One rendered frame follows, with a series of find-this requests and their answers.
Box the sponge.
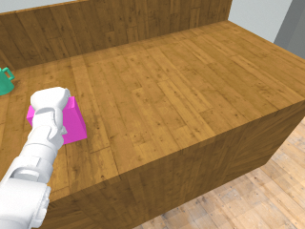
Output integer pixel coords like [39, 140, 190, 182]
[27, 96, 87, 145]

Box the robot left forearm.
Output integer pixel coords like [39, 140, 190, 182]
[0, 105, 64, 192]

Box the left robot upper arm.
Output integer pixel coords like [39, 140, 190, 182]
[0, 177, 51, 229]

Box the table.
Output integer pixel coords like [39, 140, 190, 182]
[0, 0, 305, 229]

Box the left robot hand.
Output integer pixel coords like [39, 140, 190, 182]
[30, 87, 71, 135]

